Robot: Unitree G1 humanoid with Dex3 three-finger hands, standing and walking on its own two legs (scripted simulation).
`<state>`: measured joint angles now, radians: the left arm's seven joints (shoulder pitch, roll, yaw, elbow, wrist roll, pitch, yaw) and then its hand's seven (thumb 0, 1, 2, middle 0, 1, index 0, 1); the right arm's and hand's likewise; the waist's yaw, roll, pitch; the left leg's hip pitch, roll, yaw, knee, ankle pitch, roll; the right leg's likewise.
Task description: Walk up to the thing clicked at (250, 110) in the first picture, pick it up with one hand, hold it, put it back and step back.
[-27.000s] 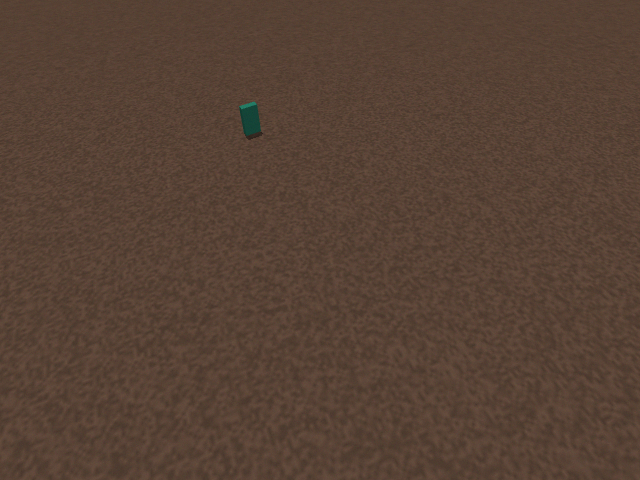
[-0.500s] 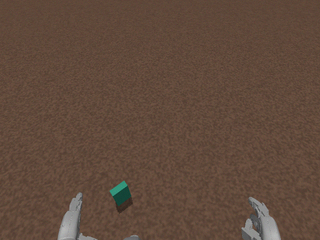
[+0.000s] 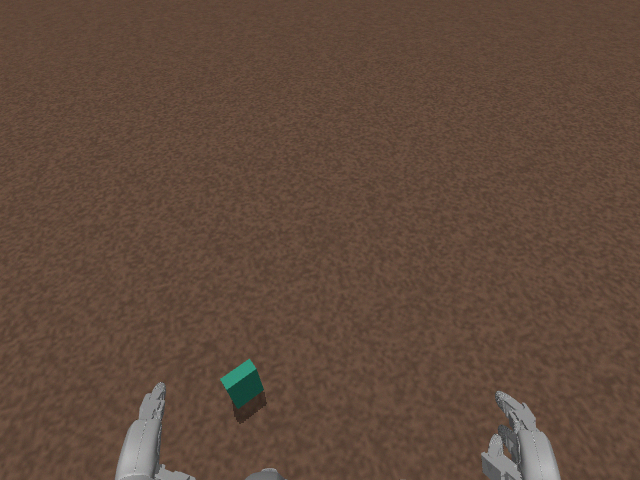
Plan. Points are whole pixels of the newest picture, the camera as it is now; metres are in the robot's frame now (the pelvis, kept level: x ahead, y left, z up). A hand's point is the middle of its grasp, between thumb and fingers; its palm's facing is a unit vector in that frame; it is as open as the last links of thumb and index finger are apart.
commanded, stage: home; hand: left
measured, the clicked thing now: (243, 384) +0.45 +0.25 -0.64
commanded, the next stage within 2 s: stand in 0.30 s
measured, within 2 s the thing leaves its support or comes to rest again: neither
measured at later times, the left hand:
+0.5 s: hand (188, 453) +0.17 +0.19 -0.06, palm faces +0.11 -0.95 -0.28, open 17.1 cm
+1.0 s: hand out of the picture +0.11 +0.25 -0.11, palm faces -0.02 -0.94 -0.35, open 7.7 cm
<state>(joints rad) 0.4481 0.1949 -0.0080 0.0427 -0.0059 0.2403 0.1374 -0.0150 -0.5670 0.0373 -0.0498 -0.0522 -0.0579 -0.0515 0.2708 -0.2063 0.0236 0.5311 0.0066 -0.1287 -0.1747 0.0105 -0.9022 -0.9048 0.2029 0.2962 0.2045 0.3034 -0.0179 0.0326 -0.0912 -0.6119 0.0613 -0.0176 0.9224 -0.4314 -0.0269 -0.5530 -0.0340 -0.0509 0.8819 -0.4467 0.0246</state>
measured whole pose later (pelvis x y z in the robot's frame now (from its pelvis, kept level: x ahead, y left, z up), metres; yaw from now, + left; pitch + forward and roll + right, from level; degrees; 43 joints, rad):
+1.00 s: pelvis +0.00 +0.01 +0.02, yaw +1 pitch +0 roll +0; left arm 0.25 0.33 0.01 0.71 0.05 0.01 0.02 0.00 0.82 0.88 -0.20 -0.30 -0.21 -0.30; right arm 0.20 -0.31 -0.04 0.85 -0.05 -0.01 0.00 0.01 -0.90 -0.90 0.20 0.30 0.21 0.30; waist 0.01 -0.01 0.02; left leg -0.39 0.02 0.01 0.75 -0.36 0.00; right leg -0.34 -0.08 -0.04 0.73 -0.39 0.05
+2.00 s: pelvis -0.01 +0.00 +0.05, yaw +0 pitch -4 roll +0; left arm 0.16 0.33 0.00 1.15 0.02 -0.01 0.01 0.00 0.91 0.90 -0.20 -0.30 -0.21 -0.30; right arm 0.15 -0.34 -0.02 1.15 -0.02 0.01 0.01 0.00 -0.91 -0.90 0.20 0.29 0.20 0.30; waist 0.00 0.02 0.05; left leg -0.15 0.02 0.01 0.35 -0.14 -0.02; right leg -0.12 -0.06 -0.05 0.37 -0.18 0.03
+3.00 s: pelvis +0.00 +0.00 +0.05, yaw +0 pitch -2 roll +0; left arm 0.11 0.34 0.04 1.10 -0.01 0.00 0.00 0.00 0.91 0.90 -0.20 -0.30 -0.21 -0.30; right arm 0.09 -0.36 -0.02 1.11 0.00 0.02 0.02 0.00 -0.90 -0.90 0.20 0.30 0.20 0.30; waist -0.01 0.02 0.08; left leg -0.17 0.05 0.02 0.41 -0.19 -0.03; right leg -0.14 -0.03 -0.04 0.39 -0.21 0.02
